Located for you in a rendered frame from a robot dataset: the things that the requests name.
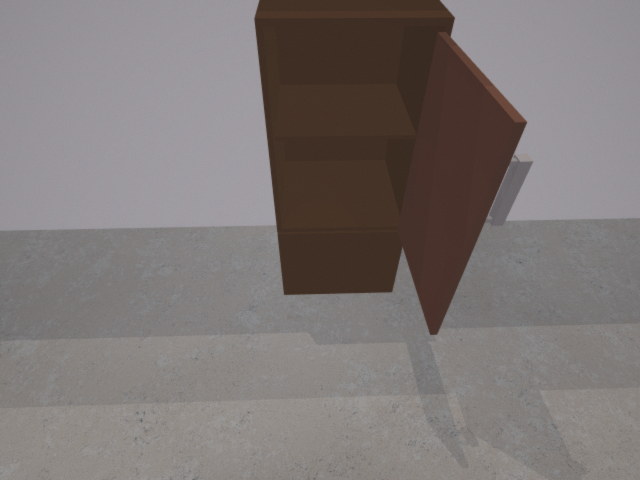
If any cupboard door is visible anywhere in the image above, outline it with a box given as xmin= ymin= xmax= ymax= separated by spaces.
xmin=397 ymin=32 xmax=527 ymax=335

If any handle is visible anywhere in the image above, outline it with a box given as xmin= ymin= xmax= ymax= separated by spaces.
xmin=485 ymin=154 xmax=533 ymax=226

